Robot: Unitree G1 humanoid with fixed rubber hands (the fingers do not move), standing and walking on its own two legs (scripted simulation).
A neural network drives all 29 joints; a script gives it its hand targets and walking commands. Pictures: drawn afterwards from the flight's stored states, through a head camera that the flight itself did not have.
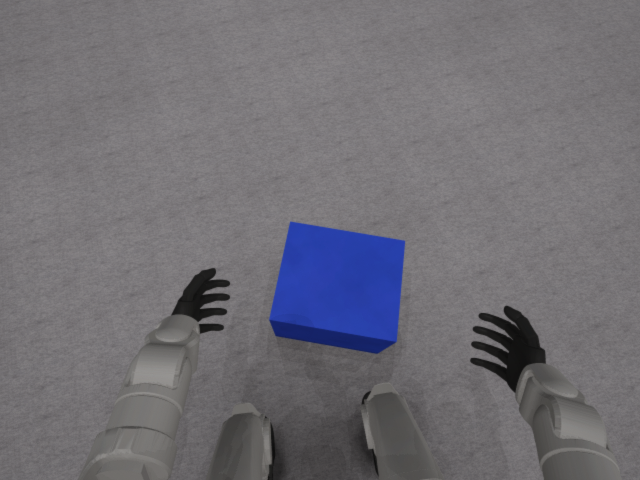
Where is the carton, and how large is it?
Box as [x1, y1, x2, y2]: [269, 222, 404, 353]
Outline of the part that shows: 290,222 269,318 275,335 375,353 395,342 397,332 404,241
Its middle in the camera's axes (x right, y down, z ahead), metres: +0.04 +0.14 +1.01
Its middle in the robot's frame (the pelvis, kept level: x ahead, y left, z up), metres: +0.48 -0.11 -0.56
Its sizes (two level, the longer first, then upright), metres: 0.283 0.242 0.238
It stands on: the floor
